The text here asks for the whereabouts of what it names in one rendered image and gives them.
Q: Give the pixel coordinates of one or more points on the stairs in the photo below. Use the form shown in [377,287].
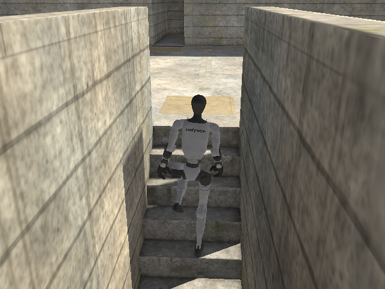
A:
[167,258]

